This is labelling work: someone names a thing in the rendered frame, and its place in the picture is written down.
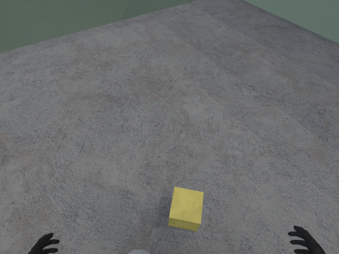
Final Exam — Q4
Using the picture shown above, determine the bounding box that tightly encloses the robot right hand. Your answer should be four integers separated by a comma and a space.
288, 225, 326, 254

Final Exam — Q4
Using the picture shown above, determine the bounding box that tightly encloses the robot left hand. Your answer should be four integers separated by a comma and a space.
28, 233, 60, 254

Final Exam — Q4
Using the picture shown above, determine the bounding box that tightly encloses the carton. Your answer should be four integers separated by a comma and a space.
168, 187, 203, 231

